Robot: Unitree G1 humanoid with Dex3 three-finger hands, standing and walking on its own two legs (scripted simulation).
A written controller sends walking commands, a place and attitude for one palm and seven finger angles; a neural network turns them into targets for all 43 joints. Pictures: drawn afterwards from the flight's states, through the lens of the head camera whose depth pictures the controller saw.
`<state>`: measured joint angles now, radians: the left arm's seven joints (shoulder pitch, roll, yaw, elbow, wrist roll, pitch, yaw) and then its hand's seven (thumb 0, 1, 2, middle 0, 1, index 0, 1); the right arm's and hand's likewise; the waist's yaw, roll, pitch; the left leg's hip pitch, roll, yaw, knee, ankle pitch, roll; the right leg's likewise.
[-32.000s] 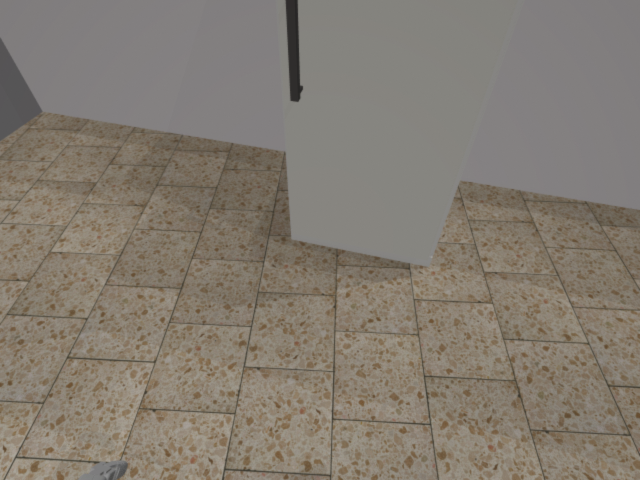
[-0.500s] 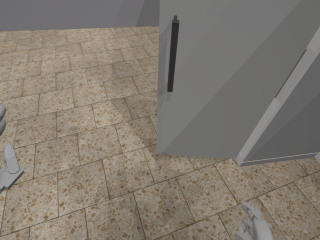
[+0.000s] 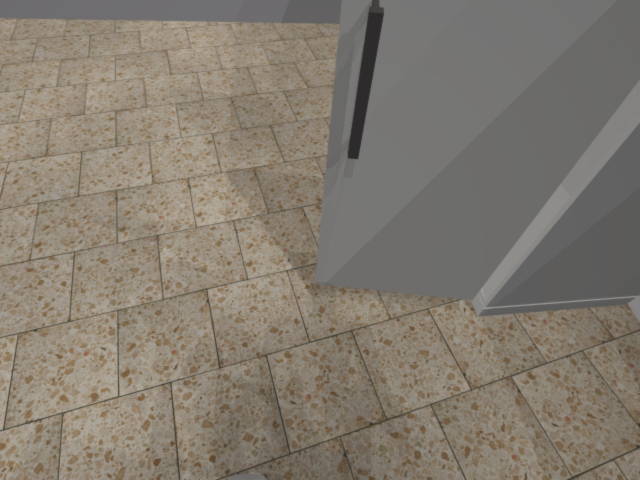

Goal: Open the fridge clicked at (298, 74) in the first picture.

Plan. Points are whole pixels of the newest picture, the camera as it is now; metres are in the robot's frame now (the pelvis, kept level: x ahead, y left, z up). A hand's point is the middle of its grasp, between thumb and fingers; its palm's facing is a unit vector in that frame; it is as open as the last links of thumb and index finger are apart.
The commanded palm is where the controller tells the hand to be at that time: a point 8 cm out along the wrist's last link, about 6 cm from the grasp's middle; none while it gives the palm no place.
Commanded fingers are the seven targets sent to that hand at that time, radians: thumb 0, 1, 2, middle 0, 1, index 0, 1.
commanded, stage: let the arm hang, fingers relaxed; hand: left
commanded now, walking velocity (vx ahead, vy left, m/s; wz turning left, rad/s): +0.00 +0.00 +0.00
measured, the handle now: (363, 87) +0.75 -0.03 +0.09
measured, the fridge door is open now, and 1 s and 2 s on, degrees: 79 79 79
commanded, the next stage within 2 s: look to check the result in 0.70 s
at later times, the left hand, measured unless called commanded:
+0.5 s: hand out of the picture +0.04 +0.19 -0.17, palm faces +0.00 -0.98 -0.19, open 7.4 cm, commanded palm none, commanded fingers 0.00 0.90 0.90 -0.20 -0.30 -0.20 -0.30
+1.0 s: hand out of the picture +0.03 +0.19 -0.17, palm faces -0.01 -0.98 -0.21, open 7.4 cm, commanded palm none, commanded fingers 0.00 0.90 0.90 -0.20 -0.30 -0.20 -0.30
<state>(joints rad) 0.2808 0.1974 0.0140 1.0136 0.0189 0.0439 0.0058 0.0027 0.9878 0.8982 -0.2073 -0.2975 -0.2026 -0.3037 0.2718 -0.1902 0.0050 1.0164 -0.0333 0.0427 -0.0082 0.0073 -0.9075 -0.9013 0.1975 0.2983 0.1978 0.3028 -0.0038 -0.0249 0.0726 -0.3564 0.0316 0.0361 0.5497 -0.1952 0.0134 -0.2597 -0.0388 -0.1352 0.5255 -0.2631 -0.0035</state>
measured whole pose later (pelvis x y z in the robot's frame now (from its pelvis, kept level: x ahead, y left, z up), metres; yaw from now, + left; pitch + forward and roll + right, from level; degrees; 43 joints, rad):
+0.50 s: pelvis +0.01 +0.01 +0.01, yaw -1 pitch -1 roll +0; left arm 0.23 0.17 0.02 1.12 0.02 0.00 0.02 0.00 0.91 0.90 -0.20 -0.30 -0.19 -0.30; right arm 0.25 -0.16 -0.02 1.11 -0.03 0.02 -0.02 0.01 -0.92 -0.90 0.20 0.30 0.20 0.30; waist -0.01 0.01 0.03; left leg -0.27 0.01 0.07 0.46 -0.17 0.02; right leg -0.20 -0.06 -0.11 0.47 -0.25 0.01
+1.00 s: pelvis +0.03 +0.00 +0.01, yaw -1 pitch -1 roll +0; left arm 0.23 0.19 0.02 1.15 0.01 0.00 0.01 0.00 0.91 0.90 -0.20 -0.30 -0.20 -0.30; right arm 0.22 -0.17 -0.01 1.13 -0.02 0.01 -0.03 0.01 -0.91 -0.90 0.20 0.30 0.20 0.30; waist 0.00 0.01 0.07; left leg -0.23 0.02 0.07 0.42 -0.17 0.02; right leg -0.15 -0.05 -0.11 0.41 -0.24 0.01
